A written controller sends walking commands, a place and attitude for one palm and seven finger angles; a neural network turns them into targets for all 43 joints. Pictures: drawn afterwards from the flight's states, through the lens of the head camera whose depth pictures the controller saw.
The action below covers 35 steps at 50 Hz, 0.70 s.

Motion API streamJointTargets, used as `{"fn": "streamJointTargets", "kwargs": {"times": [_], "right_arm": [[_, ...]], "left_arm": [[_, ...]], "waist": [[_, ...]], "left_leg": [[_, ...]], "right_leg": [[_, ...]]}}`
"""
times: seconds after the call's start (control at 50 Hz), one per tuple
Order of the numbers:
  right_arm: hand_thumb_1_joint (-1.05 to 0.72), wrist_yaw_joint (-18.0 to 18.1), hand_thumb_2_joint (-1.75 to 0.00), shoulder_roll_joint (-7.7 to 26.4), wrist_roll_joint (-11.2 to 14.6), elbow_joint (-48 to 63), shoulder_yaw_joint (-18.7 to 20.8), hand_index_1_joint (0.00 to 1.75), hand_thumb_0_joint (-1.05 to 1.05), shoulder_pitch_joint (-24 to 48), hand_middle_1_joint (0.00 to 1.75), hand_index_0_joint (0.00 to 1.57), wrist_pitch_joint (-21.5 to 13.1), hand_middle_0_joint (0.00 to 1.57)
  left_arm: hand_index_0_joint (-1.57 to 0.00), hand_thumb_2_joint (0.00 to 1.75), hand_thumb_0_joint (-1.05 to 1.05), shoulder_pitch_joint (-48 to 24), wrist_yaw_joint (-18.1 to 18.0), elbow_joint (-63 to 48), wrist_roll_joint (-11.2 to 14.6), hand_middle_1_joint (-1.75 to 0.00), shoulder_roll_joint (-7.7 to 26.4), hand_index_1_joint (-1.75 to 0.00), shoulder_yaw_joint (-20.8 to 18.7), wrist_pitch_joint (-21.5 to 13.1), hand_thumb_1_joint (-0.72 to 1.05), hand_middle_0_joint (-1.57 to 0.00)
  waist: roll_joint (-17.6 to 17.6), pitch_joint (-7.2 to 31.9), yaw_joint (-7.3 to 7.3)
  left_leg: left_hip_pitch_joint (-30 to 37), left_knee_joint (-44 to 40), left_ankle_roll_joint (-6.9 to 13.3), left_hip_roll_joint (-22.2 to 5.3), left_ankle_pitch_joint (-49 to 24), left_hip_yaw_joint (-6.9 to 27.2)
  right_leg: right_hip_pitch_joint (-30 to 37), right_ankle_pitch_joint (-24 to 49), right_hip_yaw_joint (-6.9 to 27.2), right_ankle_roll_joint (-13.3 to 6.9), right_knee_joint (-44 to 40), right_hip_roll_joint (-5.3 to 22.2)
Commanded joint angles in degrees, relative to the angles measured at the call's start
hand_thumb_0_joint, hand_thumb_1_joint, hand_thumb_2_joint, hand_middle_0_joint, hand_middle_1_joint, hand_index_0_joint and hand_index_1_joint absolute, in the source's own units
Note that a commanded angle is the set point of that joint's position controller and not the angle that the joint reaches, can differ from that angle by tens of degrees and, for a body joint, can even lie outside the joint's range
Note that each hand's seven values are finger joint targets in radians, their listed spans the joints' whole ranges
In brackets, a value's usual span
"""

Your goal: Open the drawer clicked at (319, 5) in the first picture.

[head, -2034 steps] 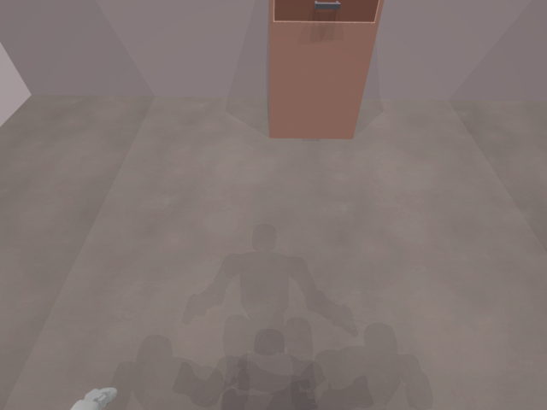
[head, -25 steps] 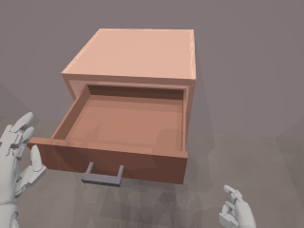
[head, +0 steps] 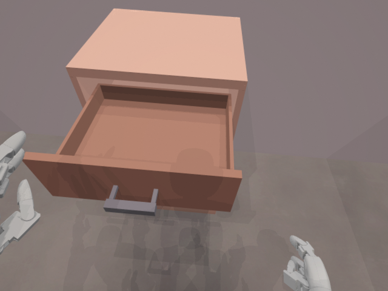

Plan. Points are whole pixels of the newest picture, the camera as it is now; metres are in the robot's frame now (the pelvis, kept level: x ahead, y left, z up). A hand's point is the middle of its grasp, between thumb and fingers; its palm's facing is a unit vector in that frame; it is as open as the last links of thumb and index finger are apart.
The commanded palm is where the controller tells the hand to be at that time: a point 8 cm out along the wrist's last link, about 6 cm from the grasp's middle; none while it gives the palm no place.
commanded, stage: step back with the hand held close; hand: left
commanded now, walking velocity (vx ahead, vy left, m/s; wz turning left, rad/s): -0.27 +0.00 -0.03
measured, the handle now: (133, 199) +0.31 +0.15 -0.01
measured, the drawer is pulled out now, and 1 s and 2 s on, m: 0.30 0.30 0.30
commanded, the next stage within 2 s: stop stepping back and stand still in 0.88 s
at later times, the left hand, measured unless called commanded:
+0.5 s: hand (14, 245) +0.15 +0.24 +0.17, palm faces +0.35 -0.85 -0.39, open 7.4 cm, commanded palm +0.08 +0.29 +0.18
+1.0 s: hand out of the picture +0.04 +0.17 +0.17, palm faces +0.19 -0.86 -0.47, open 7.4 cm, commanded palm -0.02 +0.23 +0.18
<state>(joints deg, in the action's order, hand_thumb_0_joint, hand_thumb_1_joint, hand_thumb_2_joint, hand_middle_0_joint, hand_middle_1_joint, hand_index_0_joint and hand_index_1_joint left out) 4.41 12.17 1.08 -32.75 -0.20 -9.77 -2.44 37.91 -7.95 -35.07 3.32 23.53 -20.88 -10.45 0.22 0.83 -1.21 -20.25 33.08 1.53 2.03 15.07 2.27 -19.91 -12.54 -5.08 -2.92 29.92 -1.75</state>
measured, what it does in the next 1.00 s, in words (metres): walks backwards: right foot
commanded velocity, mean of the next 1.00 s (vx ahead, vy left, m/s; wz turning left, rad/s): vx -0.34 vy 0.01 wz -0.01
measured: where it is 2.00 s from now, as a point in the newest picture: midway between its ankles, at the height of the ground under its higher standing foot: outside the picture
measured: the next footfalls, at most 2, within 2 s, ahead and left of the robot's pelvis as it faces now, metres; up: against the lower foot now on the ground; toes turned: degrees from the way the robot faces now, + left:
right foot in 0.88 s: -0.23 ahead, -0.18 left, +0.00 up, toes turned +4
left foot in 1.16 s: -0.19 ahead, +0.05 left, +0.00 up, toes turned +3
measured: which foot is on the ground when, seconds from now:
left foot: down 0.00-0.92, up 0.94-1.00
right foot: down 0.00-0.56, up 0.58-0.86, down 0.88-1.00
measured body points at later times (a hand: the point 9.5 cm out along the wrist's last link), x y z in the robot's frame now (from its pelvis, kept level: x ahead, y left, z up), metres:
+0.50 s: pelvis -0.05 +0.01 -0.01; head -0.03 +0.03 +0.44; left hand +0.13 +0.28 +0.19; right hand +0.12 -0.23 -0.08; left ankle +0.00 +0.11 -0.73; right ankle +0.03 -0.09 -0.73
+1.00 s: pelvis -0.16 -0.04 +0.00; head -0.12 -0.02 +0.45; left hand +0.03 +0.21 +0.19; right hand +0.03 -0.26 -0.08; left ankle -0.08 +0.09 -0.70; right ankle -0.21 -0.14 -0.73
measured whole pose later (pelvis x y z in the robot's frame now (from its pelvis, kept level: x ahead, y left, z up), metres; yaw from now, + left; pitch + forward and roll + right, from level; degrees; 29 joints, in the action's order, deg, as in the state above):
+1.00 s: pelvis -0.16 -0.04 +0.00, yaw -1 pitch +3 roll -2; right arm 1.6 9.9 1.7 -35.2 -2.0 -7.0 -6.8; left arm 36.2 -3.9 -38.2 4.1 25.3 -20.6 -13.1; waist 0.9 -1.9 -0.2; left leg -34.1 48.9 -1.2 -2.1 20.6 3.7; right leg -12.9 -19.3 -3.1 -2.2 29.5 -3.0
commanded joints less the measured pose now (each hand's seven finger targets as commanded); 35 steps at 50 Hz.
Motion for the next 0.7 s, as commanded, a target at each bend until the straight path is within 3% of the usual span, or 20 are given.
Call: {"fn": "streamJointTargets", "kwargs": {"times": [0.0, 0.06, 0.16, 0.24, 0.3, 0.34, 0.38, 0.4, 0.42, 0.46, 0.48, 0.5, 0.52, 0.54, 0.56, 0.58, 0.6, 0.64, 0.68], "right_arm": [[-0.9, 0.4, -0.9, 7.6, 0.1, 8.8, 2.9, 0.3, 0.0, 5.4, 0.3, 0.2, -3.0, 0.2], [-0.9, 0.4, -0.9, 7.6, -0.3, 9.5, 2.2, 0.3, 0.0, 5.3, 0.3, 0.2, -3.3, 0.2], [-0.9, 0.6, -0.9, 7.6, -0.9, 10.2, 1.7, 0.3, 0.0, 4.9, 0.3, 0.2, -4.5, 0.2], [-0.9, 0.3, -0.9, 7.7, -1.0, 9.8, 1.8, 0.3, 0.0, 4.0, 0.3, 0.2, -5.5, 0.2], [-0.9, 0.0, -0.9, 7.9, -0.8, 9.3, 2.3, 0.3, 0.0, 3.7, 0.3, 0.2, -5.4, 0.2], [-0.9, -0.4, -0.9, 7.7, -0.5, 8.9, 2.4, 0.3, 0.0, 3.3, 0.3, 0.2, -5.0, 0.2], [-0.9, -0.7, -0.9, 7.5, -0.3, 7.8, 2.6, 0.3, 0.0, 3.0, 0.3, 0.2, -4.4, 0.2], [-0.9, -0.7, -0.9, 7.5, -0.3, 7.0, 2.9, 0.3, 0.0, 2.9, 0.3, 0.2, -4.1, 0.2], [-0.9, -0.9, -0.9, 6.9, -0.6, 6.7, 2.6, 0.3, 0.0, 2.9, 0.3, 0.2, -3.7, 0.2], [-0.9, -0.7, -0.9, 6.3, -0.8, 7.1, 2.1, 0.3, 0.0, 3.7, 0.3, 0.2, -3.1, 0.2], [-0.9, -0.5, -0.9, 6.6, -0.9, 7.3, 2.3, 0.3, 0.0, 4.5, 0.3, 0.2, -3.1, 0.2], [-0.9, -0.1, -0.9, 7.6, -1.0, 7.8, 2.6, 0.3, 0.0, 6.1, 0.3, 0.2, -3.2, 0.2], [-0.9, -0.1, -0.9, 7.5, -1.3, 8.5, 2.3, 0.3, 0.0, 6.3, 0.3, 0.2, -3.7, 0.2], [-0.9, -0.3, -0.9, 6.2, -1.7, 8.6, 2.3, 0.3, 0.0, 5.8, 0.3, 0.2, -4.3, 0.2], [-0.9, -0.4, -0.9, 6.6, -2.3, 8.4, 2.6, 0.3, 0.0, 5.0, 0.3, 0.2, -5.0, 0.2], [-0.9, -0.2, -0.9, 6.4, -2.6, 8.2, 3.0, 0.3, 0.0, 4.7, 0.3, 0.2, -5.5, 0.2], [-0.9, 0.1, -0.9, 6.1, -2.4, 7.8, 3.3, 0.3, 0.0, 4.2, 0.3, 0.2, -5.9, 0.2], [-0.9, -0.8, -0.9, 6.4, -2.2, 5.9, 3.4, 0.3, 0.0, 2.6, 0.3, 0.2, -7.1, 0.2], [-0.9, -1.5, -0.9, 6.6, -1.5, 4.8, 3.0, 0.3, 0.0, 2.7, 0.3, 0.2, -8.0, 0.2]], "left_arm": [[-0.2, 0.9, 0.0, 0.5, -1.7, -10.8, 0.0, -0.3, 7.9, -0.3, -6.4, -3.1, 0.9, -0.2], [-0.2, 0.9, 0.0, -1.0, -2.0, -12.5, -0.4, -0.3, 7.2, -0.3, -5.5, -3.6, 0.9, -0.2], [-0.2, 0.9, 0.0, -2.8, -2.7, -15.0, -1.5, -0.3, 7.2, -0.3, -5.7, -4.1, 0.9, -0.2], [-0.2, 0.9, 0.0, -3.8, -2.5, -15.1, -1.6, -0.3, 7.6, -0.3, -6.1, -4.2, 0.9, -0.2], [-0.2, 0.9, 0.0, -3.8, -2.3, -13.1, -1.4, -0.3, 7.8, -0.3, -6.8, -4.2, 0.9, -0.2], [-0.2, 0.9, 0.0, -4.7, -2.2, -12.2, -0.9, -0.3, 7.3, -0.3, -5.9, -4.3, 0.9, -0.2], [-0.2, 0.9, 0.0, -5.5, -2.3, -11.0, -0.4, -0.3, 7.3, -0.3, -5.5, -4.2, 0.9, -0.2], [-0.2, 0.9, 0.0, -5.2, -2.6, -10.3, -0.2, -0.3, 8.1, -0.3, -6.0, -3.9, 0.9, -0.2], [-0.2, 0.9, 0.0, -4.9, -2.5, -10.6, -0.1, -0.3, 7.4, -0.3, -5.3, -3.8, 0.9, -0.2], [-0.2, 0.9, 0.0, -3.4, -2.2, -10.9, -0.2, -0.3, 7.8, -0.3, -6.3, -3.7, 0.9, -0.2], [-0.2, 0.9, 0.0, -2.2, -2.2, -11.8, -0.4, -0.3, 8.2, -0.3, -6.7, -3.9, 0.9, -0.2], [-0.2, 0.9, 0.0, -1.6, -2.4, -12.6, -1.1, -0.3, 9.7, -0.3, -8.1, -4.1, 0.9, -0.2], [-0.2, 0.9, 0.0, -1.8, -2.5, -14.9, -1.8, -0.3, 8.7, -0.3, -7.3, -4.9, 0.9, -0.2], [-0.2, 0.9, 0.0, -2.6, -2.3, -16.4, -1.8, -0.3, 9.0, -0.3, -7.3, -5.4, 0.9, -0.2], [-0.2, 0.9, 0.0, -2.3, -2.3, -17.1, -1.7, -0.3, 9.5, -0.3, -8.2, -5.9, 0.9, -0.2], [-0.2, 0.9, 0.0, -2.0, -2.7, -17.5, -1.6, -0.3, 9.6, -0.3, -9.1, -6.0, 0.9, -0.2], [-0.2, 0.9, 0.0, -1.9, -3.1, -19.0, -1.2, -0.3, 10.0, -0.3, -9.3, -5.5, 0.9, -0.2], [-0.2, 0.9, 0.0, -1.2, -2.2, -19.8, -0.8, -0.3, 7.4, -0.3, -7.1, -5.0, 0.9, -0.2], [-0.2, 0.9, 0.0, -0.8, -1.4, -17.3, -0.4, -0.3, 6.6, -0.3, -6.2, -4.7, 0.9, -0.2]], "waist": [[-1.5, 5.2, 0.47], [-3.7, 4.4, 0.59], [-9.0, 4.8, 1.13], [-7.0, 5.5, 1.1], [-3.2, 5.5, 0.87], [1.5, 4.2, 0.45], [6.7, 3.7, 0.14], [7.6, 4.4, 0.15], [9.2, 5.6, 0.14], [8.5, 6.3, 0.05], [4.1, 5.6, 0.24], [-3.9, 4.8, 0.64], [-13.1, 5.3, 1.02], [-15.3, 7.0, 0.62], [-15.8, 7.3, 0.52], [-13.2, 6.7, 0.7], [-11.4, 8.0, 0.71], [-10.4, 9.8, 1.65], [-10.4, 11.7, 1.74]], "left_leg": [[-2.8, -5.5, 1.6, -6.9, 0.3, 7.0], [-6.6, -8.9, 2.3, -8.3, 5.5, 8.5], [-16.4, -14.7, 3.7, -11.7, 11.0, 11.4], [-16.3, -12.4, 3.5, -11.6, 8.2, 10.6], [-15.4, -8.1, 3.0, -9.5, 10.0, 8.5], [-11.7, -2.0, 1.9, -6.3, 11.7, 6.5], [-5.1, 8.1, 0.2, -2.5, 12.5, 2.7], [-1.5, 12.8, -0.6, -1.6, 10.7, 1.2], [0.7, 13.8, -0.5, -1.4, 9.8, 0.7], [1.0, 5.1, 0.2, -2.5, 7.6, 0.7], [-0.8, -2.9, 1.1, -4.5, 6.1, 3.0], [-3.4, -10.2, 2.6, -9.2, 1.8, 8.4], [-8.5, -13.8, 4.8, -15.6, -5.2, 15.3], [-10.7, -16.2, 5.9, -19.5, -6.9, 17.4], [-14.5, -19.1, 7.1, -21.4, -0.7, 16.9], [-16.3, -18.6, 7.7, -21.8, -0.6, 16.8], [-9.5, -14.5, 7.4, -21.0, -11.9, 15.2], [4.7, -8.7, 6.6, -19.0, -31.7, 11.2], [10.8, -7.5, 5.6, -18.0, -36.8, 10.4]], "right_leg": [[3.7, -2.8, 10.9, -0.2, -7.7, 9.5], [5.0, -6.8, 9.7, 0.9, -5.7, 7.8], [13.2, -4.4, 6.8, 2.3, 3.3, 4.1], [13.3, -0.9, 7.5, 2.1, 4.3, 4.6], [10.3, -1.9, 10.9, 0.8, 0.7, 7.1], [3.4, -7.1, 16.2, -1.1, -6.5, 10.8], [-4.6, -14.2, 21.1, -3.7, -14.2, 16.7], [-7.4, -14.8, 22.0, -5.3, -16.5, 19.2], [-7.0, -11.6, 19.7, -5.6, -16.2, 20.2], [-4.1, -5.0, 14.3, -3.4, -11.9, 17.2], [-2.1, -4.1, 12.1, -1.7, -8.3, 14.0], [-0.8, -3.5, 9.0, 0.6, -1.7, 9.2], [3.8, -0.9, 5.2, 2.6, 8.6, 4.1], [4.4, -11.0, 4.9, 2.9, 17.6, 1.9], [5.8, -17.1, 6.5, 2.6, 25.8, 0.7], [5.8, -17.4, 7.5, 2.6, 28.8, 0.3], [1.4, -17.2, 7.9, 2.8, 26.4, 0.7], [-3.6, -14.6, 5.6, 3.8, 19.4, 1.2], [-3.3, -11.8, 4.8, 3.8, 13.3, 0.7]]}}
